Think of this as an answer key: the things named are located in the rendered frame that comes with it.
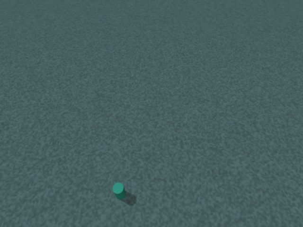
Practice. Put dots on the can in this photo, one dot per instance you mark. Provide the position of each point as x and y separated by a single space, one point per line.
119 190

